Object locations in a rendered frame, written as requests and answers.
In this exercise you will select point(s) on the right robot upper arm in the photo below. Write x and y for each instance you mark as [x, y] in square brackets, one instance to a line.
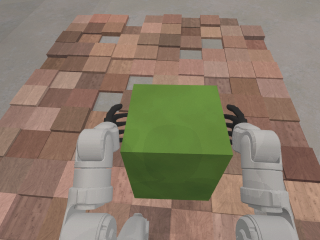
[264, 227]

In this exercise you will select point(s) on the robot left shin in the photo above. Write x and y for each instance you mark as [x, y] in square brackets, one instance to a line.
[137, 214]

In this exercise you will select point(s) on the right robot forearm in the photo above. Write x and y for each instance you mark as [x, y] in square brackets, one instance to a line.
[262, 176]

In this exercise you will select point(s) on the left robot forearm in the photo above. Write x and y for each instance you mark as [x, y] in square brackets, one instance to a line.
[92, 174]

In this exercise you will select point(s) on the robot right hand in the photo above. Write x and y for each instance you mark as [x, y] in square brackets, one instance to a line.
[239, 118]

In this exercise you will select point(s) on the left robot upper arm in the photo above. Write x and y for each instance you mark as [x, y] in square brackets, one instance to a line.
[90, 226]

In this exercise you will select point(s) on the carton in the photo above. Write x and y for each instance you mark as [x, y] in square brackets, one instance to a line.
[175, 144]

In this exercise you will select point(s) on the robot left hand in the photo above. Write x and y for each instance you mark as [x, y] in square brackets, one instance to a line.
[112, 117]

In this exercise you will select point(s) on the robot left thigh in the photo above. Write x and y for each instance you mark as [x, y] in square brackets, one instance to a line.
[135, 228]

